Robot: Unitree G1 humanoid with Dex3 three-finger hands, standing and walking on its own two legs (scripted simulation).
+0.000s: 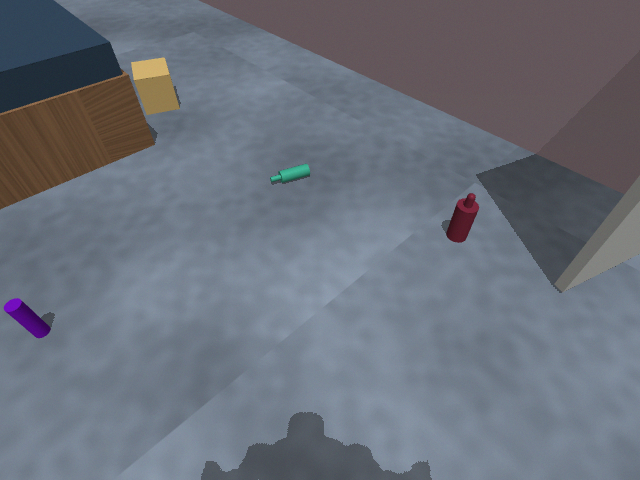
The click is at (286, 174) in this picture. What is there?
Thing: lying bottle
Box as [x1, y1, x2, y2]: [270, 164, 309, 182]
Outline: 309,169 307,164 295,166 278,171 279,174 270,177 271,181 278,179 281,182 308,175
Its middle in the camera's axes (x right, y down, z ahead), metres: -0.17 -0.34 +1.93
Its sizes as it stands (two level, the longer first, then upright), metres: 0.200 0.061 0.061
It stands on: the floor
